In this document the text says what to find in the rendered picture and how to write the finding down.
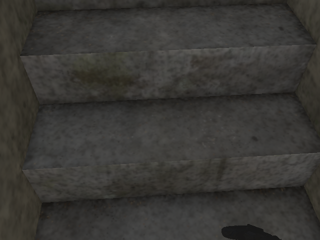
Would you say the robot right hand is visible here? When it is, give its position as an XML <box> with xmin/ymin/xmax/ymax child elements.
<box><xmin>221</xmin><ymin>224</ymin><xmax>282</xmax><ymax>240</ymax></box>

